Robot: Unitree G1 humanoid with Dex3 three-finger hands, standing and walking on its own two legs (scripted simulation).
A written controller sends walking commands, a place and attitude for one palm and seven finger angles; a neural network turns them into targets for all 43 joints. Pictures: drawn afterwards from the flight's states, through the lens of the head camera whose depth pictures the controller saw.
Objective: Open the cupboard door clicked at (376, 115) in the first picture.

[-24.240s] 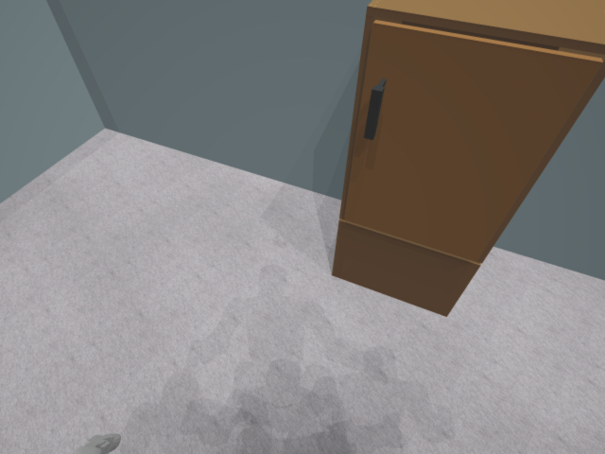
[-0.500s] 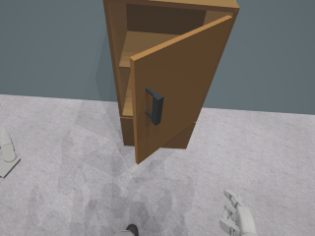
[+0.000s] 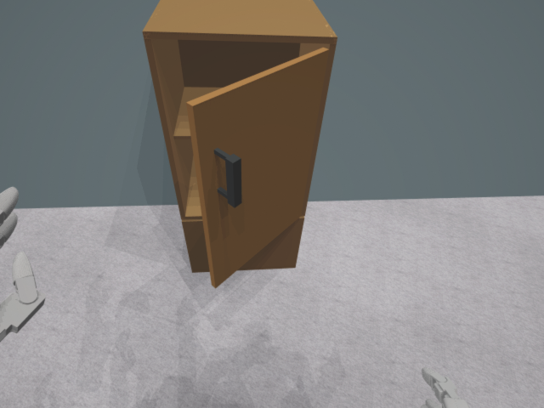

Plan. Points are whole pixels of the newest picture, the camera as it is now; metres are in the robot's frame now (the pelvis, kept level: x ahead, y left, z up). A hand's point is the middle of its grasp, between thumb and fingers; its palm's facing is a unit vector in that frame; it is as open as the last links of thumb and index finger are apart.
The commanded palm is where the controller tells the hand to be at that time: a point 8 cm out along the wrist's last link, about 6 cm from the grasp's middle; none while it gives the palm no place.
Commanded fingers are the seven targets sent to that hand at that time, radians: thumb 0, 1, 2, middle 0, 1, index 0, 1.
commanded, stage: stop stepping back and stand still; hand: left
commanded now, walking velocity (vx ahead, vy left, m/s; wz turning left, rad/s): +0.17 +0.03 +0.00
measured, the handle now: (227, 177) +0.56 +0.11 +0.02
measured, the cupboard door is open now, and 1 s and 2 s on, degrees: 43 43 43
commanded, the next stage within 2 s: let the arm hang, fingers relaxed in 0.28 s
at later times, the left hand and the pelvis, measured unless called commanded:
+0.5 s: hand (84, 351) +0.20 +0.26 +0.01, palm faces +0.18 -0.88 -0.45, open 7.4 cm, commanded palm none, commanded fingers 0.00 0.90 0.90 -0.20 -0.30 -0.20 -0.30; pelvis +0.00 +0.02 -0.01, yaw +1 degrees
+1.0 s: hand out of the picture -0.04 +0.24 -0.16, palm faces +0.05 -0.97 -0.24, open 7.3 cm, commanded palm none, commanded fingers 0.00 0.90 0.90 -0.20 -0.30 -0.20 -0.30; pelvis -0.01 +0.05 +0.01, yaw +1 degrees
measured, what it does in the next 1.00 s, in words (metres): steps on the spot: left foot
